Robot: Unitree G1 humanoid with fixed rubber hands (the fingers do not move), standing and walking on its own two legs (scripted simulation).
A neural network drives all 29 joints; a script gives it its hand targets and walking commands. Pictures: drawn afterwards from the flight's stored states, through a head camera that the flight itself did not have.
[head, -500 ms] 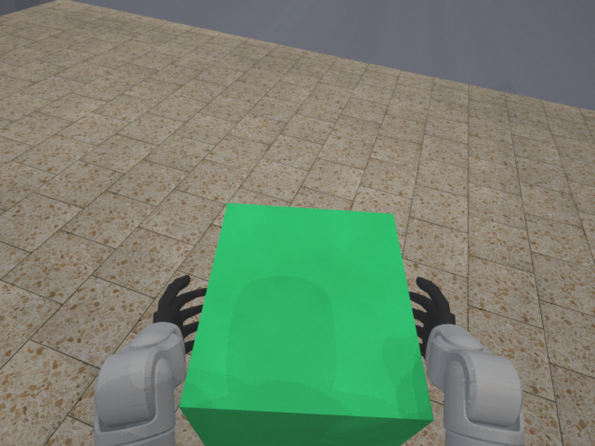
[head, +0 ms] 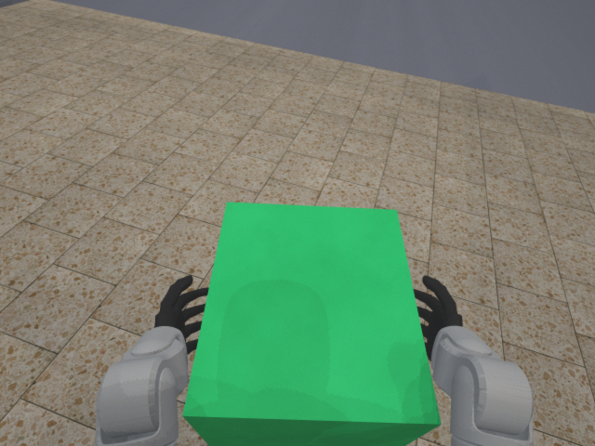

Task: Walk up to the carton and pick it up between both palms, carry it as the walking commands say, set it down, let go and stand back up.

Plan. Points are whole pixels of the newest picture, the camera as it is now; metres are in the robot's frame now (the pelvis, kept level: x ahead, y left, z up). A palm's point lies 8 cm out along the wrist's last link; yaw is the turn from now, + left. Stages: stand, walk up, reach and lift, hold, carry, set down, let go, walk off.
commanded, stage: carry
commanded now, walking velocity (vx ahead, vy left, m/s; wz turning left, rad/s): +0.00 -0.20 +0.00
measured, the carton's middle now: (306, 333) +0.29 -0.01 +0.02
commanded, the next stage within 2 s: none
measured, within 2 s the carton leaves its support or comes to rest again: neither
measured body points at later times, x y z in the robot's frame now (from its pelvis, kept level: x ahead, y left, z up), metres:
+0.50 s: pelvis -0.07 -0.13 +0.01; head -0.06 -0.14 +0.46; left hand +0.20 +0.01 +0.06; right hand +0.18 -0.31 +0.05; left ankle -0.06 +0.00 -0.67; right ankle -0.03 -0.25 -0.72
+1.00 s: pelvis -0.14 -0.23 +0.01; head -0.16 -0.23 +0.46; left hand +0.12 -0.06 +0.08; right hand +0.12 -0.39 +0.07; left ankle -0.08 -0.08 -0.72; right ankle -0.10 -0.36 -0.72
